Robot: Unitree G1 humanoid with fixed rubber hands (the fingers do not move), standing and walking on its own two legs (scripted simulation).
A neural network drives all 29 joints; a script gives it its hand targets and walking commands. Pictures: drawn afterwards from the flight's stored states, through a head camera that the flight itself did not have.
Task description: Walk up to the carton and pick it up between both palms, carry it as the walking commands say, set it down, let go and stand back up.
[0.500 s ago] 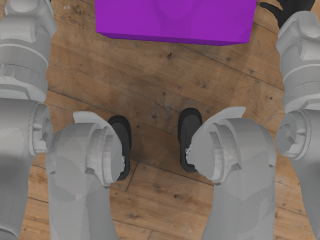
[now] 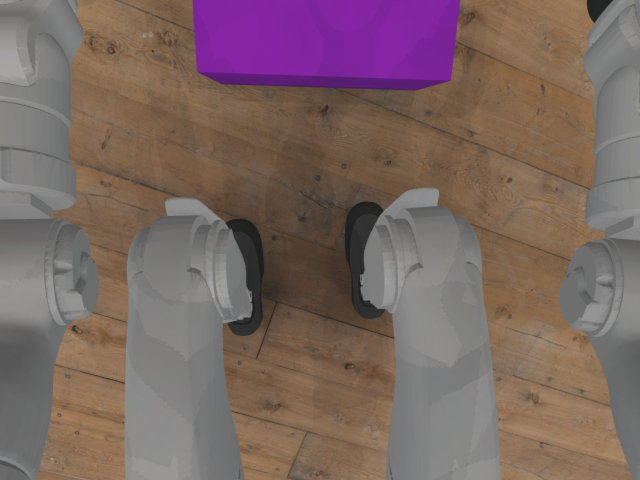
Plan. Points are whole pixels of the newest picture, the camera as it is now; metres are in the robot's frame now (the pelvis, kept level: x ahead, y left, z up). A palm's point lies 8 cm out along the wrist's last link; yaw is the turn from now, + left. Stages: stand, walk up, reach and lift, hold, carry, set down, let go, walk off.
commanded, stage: set down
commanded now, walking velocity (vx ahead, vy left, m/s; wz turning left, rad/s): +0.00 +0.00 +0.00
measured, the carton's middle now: (324, 19) +0.54 -0.04 -0.34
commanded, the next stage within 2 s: let go in 1.02 s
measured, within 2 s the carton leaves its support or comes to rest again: neither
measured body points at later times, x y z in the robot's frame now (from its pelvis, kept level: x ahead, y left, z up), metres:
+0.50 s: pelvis +0.00 +0.00 +0.12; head +0.36 -0.02 +0.38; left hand +0.57 +0.21 +0.00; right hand +0.53 -0.28 +0.01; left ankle +0.12 +0.11 -0.38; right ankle +0.14 -0.11 -0.38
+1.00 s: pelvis +0.03 -0.01 +0.23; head +0.35 -0.02 +0.55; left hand +0.57 +0.21 +0.13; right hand +0.53 -0.28 +0.13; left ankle +0.12 +0.11 -0.38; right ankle +0.14 -0.11 -0.38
